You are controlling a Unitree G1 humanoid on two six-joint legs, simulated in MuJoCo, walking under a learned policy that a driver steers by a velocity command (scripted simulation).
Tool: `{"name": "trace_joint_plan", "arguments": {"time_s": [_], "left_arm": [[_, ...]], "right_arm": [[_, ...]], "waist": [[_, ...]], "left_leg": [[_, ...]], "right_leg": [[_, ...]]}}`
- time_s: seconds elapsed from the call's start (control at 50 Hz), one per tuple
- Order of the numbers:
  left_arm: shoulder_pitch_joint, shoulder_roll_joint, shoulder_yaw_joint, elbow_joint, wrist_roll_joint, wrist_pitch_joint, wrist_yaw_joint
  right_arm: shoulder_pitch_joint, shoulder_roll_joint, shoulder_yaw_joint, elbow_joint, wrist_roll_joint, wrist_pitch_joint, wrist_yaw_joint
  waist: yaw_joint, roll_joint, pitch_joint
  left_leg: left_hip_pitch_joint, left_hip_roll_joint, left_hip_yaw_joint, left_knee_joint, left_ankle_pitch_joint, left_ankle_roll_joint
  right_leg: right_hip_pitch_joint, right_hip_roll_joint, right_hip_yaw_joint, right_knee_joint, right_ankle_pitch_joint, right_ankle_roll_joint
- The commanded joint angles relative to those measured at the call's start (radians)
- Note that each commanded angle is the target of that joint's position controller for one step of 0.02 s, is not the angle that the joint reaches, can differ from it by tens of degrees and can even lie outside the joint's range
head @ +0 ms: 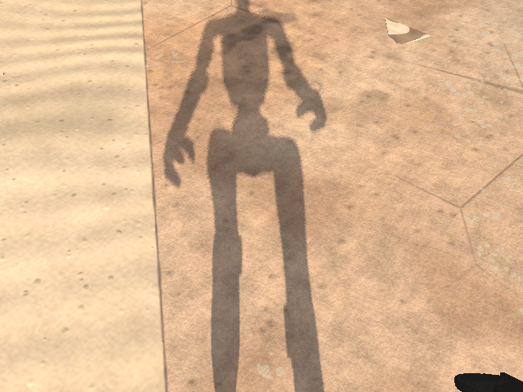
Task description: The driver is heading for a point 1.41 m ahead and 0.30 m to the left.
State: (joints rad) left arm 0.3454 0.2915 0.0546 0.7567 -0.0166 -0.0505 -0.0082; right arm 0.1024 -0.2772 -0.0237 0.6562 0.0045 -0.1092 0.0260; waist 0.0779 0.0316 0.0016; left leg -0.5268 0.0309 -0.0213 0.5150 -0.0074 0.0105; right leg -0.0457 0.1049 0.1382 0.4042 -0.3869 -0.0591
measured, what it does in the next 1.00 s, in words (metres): walks ahead, turning left: left foot, then right foot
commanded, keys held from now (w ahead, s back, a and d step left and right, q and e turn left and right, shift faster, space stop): w+q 0.66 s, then w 0.28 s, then w+e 0.06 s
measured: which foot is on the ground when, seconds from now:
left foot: up 0.00-0.00, down 0.02-0.52, up 0.54-0.98, down 1.00-1.00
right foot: down 0.00-0.04, up 0.06-0.50, down 0.52-1.00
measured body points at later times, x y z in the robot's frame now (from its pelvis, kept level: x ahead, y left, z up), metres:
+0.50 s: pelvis +0.27 +0.02 +0.00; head +0.29 +0.03 +0.45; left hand +0.47 +0.29 -0.06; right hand +0.33 -0.27 -0.11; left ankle +0.14 +0.12 -0.73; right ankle +0.41 -0.08 -0.73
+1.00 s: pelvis +0.51 +0.11 -0.01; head +0.54 +0.13 +0.44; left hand +0.35 +0.35 -0.13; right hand +0.83 +0.02 -0.07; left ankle +0.58 +0.26 -0.73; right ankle +0.41 -0.08 -0.73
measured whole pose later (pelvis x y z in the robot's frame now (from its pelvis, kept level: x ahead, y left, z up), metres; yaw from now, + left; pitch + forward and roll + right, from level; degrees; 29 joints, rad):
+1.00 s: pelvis +0.51 +0.11 -0.01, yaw +25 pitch +2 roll -2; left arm 0.42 0.30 0.06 0.91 -0.03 -0.06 -0.01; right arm 0.04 -0.26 -0.03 0.58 0.01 -0.06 0.04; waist 0.11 0.03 0.03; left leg -0.50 0.03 0.01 0.52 -0.08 0.07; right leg 0.07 -0.03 -0.10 0.33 -0.41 0.03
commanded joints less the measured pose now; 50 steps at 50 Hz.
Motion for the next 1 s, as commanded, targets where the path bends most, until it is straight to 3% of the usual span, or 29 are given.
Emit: {"name": "trace_joint_plan", "arguments": {"time_s": [0.02,0.04,0.06,0.08,0.1,0.12,0.14,0.16,0.22,0.32,0.42,0.48,0.5,0.52,0.54,0.56,0.58,0.6,0.62,0.66,0.7,0.76,0.84,0.92,0.96,0.98,1.0], "left_arm": [[-0.010,0.140,0.034,-0.041,0.008,-0.002,0.006],[0.007,0.103,0.016,-0.062,0.028,-0.005,0.010],[0.113,0.052,-0.001,-0.065,0.013,-0.024,0.008],[0.058,0.105,0.004,-0.076,0.010,-0.038,0.003],[-0.052,0.148,0.017,-0.100,-0.008,-0.047,-0.003],[-0.124,0.134,0.011,-0.117,-0.002,-0.053,-0.005],[-0.148,0.120,0.012,-0.128,0.015,-0.059,-0.005],[-0.136,0.111,0.016,-0.128,0.027,-0.060,-0.004],[-0.119,0.082,0.011,-0.118,0.034,-0.050,0.001],[-0.293,0.044,-0.005,-0.146,0.026,-0.052,0.000],[-0.397,0.075,0.008,-0.172,0.009,-0.069,-0.014],[-0.319,0.108,0.029,-0.155,0.004,-0.081,-0.012],[-0.237,0.129,0.042,-0.136,0.010,-0.084,-0.005],[-0.091,0.179,0.059,-0.122,0.025,-0.085,0.005],[0.012,0.264,0.080,-0.092,0.035,-0.069,0.007],[0.023,0.204,0.071,-0.080,0.014,-0.061,-0.001],[-0.018,0.132,0.052,-0.090,0.011,-0.059,0.001],[-0.068,0.106,0.041,-0.093,0.017,-0.054,0.001],[-0.104,0.081,0.032,-0.087,0.021,-0.051,0.000],[-0.132,0.065,0.027,-0.074,0.028,-0.054,0.002],[-0.113,0.081,0.033,-0.047,0.023,-0.065,-0.002],[-0.098,0.116,0.041,-0.012,0.019,-0.068,-0.005],[-0.064,0.150,0.043,0.025,-0.001,-0.055,-0.004],[0.016,0.184,0.047,0.077,-0.016,-0.035,-0.004],[0.023,0.199,0.048,0.093,-0.021,-0.021,-0.001],[0.013,0.201,0.045,0.098,-0.025,-0.014,0.001],[0.017,0.182,0.034,0.097,-0.019,-0.015,0.004]], "right_arm": [[0.108,-0.162,-0.063,-0.041,0.000,-0.019,-0.003],[0.264,-0.222,-0.078,-0.025,-0.008,-0.018,-0.005],[0.348,-0.290,-0.101,0.006,-0.006,-0.007,0.002],[0.366,-0.206,-0.081,0.007,0.019,-0.001,0.008],[0.299,-0.161,-0.066,-0.006,0.015,0.006,0.004],[0.251,-0.153,-0.061,-0.023,-0.001,0.014,0.002],[0.221,-0.146,-0.059,-0.028,-0.004,0.019,0.002],[0.203,-0.132,-0.053,-0.033,-0.008,0.019,0.000],[0.195,-0.139,-0.056,-0.027,0.001,0.022,-0.009],[0.252,-0.179,-0.073,0.007,0.014,0.038,-0.035],[0.310,-0.176,-0.078,0.033,0.026,0.058,-0.044],[0.282,-0.166,-0.080,0.028,0.025,0.070,-0.047],[0.272,-0.137,-0.071,0.020,0.021,0.070,-0.046],[0.257,-0.080,-0.051,-0.002,0.009,0.066,-0.042],[0.379,-0.013,-0.028,-0.029,0.026,0.056,-0.043],[0.395,-0.100,-0.042,-0.020,0.041,0.053,-0.046],[0.303,-0.163,-0.061,-0.017,0.037,0.058,-0.047],[0.247,-0.163,-0.065,-0.023,0.025,0.063,-0.047],[0.213,-0.151,-0.066,-0.033,0.015,0.066,-0.043],[0.205,-0.114,-0.065,-0.043,0.023,0.075,-0.030],[0.187,-0.074,-0.054,-0.055,0.019,0.078,-0.025],[0.130,-0.050,-0.040,-0.071,0.010,0.070,-0.020],[-0.008,-0.035,-0.024,-0.099,0.009,0.048,0.004],[-0.108,-0.057,-0.027,-0.143,0.018,0.042,0.018],[-0.077,-0.085,-0.040,-0.144,0.012,0.040,0.019],[0.023,-0.112,-0.058,-0.117,0.006,0.038,0.014],[0.172,-0.163,-0.084,-0.073,0.001,0.040,0.004]], "waist": [[-0.102,-0.108,-0.087],[-0.154,-0.008,-0.241],[-0.137,0.256,-0.336],[-0.159,0.218,-0.305],[-0.166,0.114,-0.156],[-0.157,0.018,-0.078],[-0.131,-0.017,-0.020],[-0.101,0.003,-0.018],[-0.076,0.055,-0.026],[-0.128,0.060,0.003],[-0.151,0.069,0.007],[-0.093,0.100,-0.010],[-0.051,0.093,-0.057],[0.017,0.007,-0.179],[-0.017,-0.277,-0.307],[-0.012,-0.297,-0.267],[0.009,-0.188,-0.137],[-0.005,-0.125,-0.064],[-0.023,-0.115,-0.014],[-0.055,-0.151,0.017],[-0.061,-0.134,0.020],[-0.060,-0.102,0.027],[-0.018,-0.088,0.050],[-0.002,-0.102,0.070],[-0.042,-0.119,0.043],[-0.110,-0.117,-0.016],[-0.182,-0.103,-0.112]], "left_leg": [[0.243,-0.020,0.022,-0.041,-0.027,0.086],[0.522,0.130,-0.161,-0.003,0.058,0.172],[0.840,0.309,-0.594,-0.101,-0.160,0.334],[0.865,0.319,-0.765,-0.213,-0.382,0.319],[0.752,0.294,-0.655,-0.229,-0.419,0.273],[0.627,0.252,-0.553,-0.242,-0.337,0.255],[0.528,0.218,-0.490,-0.261,-0.240,0.253],[0.473,0.181,-0.437,-0.278,-0.158,0.242],[0.388,0.134,-0.343,-0.305,-0.014,0.253],[0.300,0.086,-0.266,-0.299,-0.024,0.214],[0.340,0.106,-0.356,-0.230,-0.116,0.189],[0.361,0.101,-0.409,-0.139,-0.106,0.156],[0.329,0.060,-0.383,-0.050,-0.082,0.129],[0.219,0.005,-0.306,0.200,-0.162,0.092],[-0.106,-0.129,-0.154,0.509,-0.534,0.026],[-0.266,-0.057,-0.147,0.679,-0.587,0.010],[-0.300,-0.018,-0.151,0.737,-0.495,0.003],[-0.274,0.011,-0.123,0.732,-0.419,-0.005],[-0.252,0.034,-0.116,0.697,-0.367,-0.010],[-0.189,0.070,-0.098,0.655,-0.312,-0.011],[-0.177,0.071,-0.087,0.606,-0.280,-0.017],[-0.184,0.069,-0.085,0.445,-0.178,-0.022],[-0.100,0.052,-0.010,0.192,-0.002,-0.008],[-0.076,0.029,0.016,0.075,-0.055,0.026],[0.027,-0.005,0.041,0.022,-0.118,0.058],[0.191,-0.035,0.066,-0.027,-0.091,0.082],[0.437,-0.028,0.054,-0.026,-0.054,0.108]], "right_leg": [[0.003,-0.237,0.083,0.161,0.745,-0.098],[-0.144,-0.174,0.018,0.436,0.602,-0.057],[-0.522,-0.020,-0.081,0.785,0.096,0.034],[-0.685,-0.046,-0.009,0.864,-0.142,0.034],[-0.750,-0.099,-0.005,0.888,-0.068,0.026],[-0.737,-0.129,-0.030,0.852,-0.006,0.024],[-0.717,-0.154,-0.037,0.772,0.038,0.029],[-0.659,-0.175,-0.036,0.706,0.072,0.035],[-0.586,-0.166,-0.071,0.571,0.104,0.078],[-0.499,-0.124,-0.074,0.251,0.372,0.117],[-0.407,-0.086,-0.047,0.101,0.403,0.104],[-0.273,-0.089,-0.055,0.029,0.327,0.062],[-0.137,-0.117,-0.052,0.003,0.319,0.033],[0.098,-0.269,0.082,0.022,0.270,-0.031],[0.411,-0.494,0.474,-0.025,0.118,-0.188],[0.392,-0.541,0.647,-0.087,-0.105,-0.216],[0.278,-0.490,0.510,-0.107,-0.109,-0.173],[0.166,-0.443,0.368,-0.120,0.012,-0.141],[0.078,-0.401,0.274,-0.145,0.120,-0.129],[-0.026,-0.352,0.138,-0.193,0.237,-0.112],[-0.061,-0.345,0.076,-0.227,0.321,-0.137],[-0.054,-0.345,-0.005,-0.249,0.443,-0.156],[-0.057,-0.316,-0.105,-0.253,0.473,-0.130],[0.046,-0.368,-0.098,-0.219,0.511,-0.112],[0.079,-0.374,-0.101,-0.136,0.694,-0.092],[0.057,-0.347,-0.128,-0.015,0.838,-0.072],[-0.042,-0.299,-0.157,0.167,0.842,-0.042]]}}
Next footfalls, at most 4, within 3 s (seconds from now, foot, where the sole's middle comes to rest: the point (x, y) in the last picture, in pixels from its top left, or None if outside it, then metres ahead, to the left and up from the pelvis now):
0.02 left None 0.18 0.12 -0.77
0.52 right None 0.45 -0.07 -0.77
1.00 left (187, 336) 0.61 0.28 -0.77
1.54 right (258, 234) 0.95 0.13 -0.77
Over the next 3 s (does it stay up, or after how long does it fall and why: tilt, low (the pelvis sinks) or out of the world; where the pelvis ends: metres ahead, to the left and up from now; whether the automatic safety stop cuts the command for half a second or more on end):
stays up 1.39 0.28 0.00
